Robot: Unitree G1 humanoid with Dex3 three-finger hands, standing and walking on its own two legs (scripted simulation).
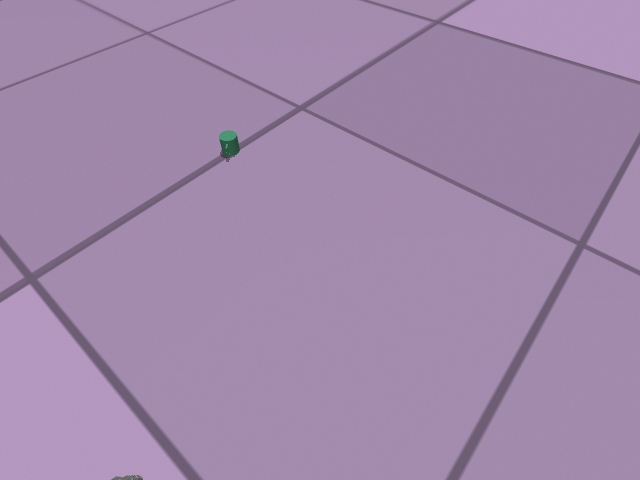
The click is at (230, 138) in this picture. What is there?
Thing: mug
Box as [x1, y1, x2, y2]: [219, 130, 239, 157]
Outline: 230,130 224,131 219,135 222,151 228,157 230,155 237,153 239,150 235,132
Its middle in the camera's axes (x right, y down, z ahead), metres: -0.45 -0.45 +1.96
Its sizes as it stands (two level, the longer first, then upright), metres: 0.122 0.088 0.092
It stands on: the floor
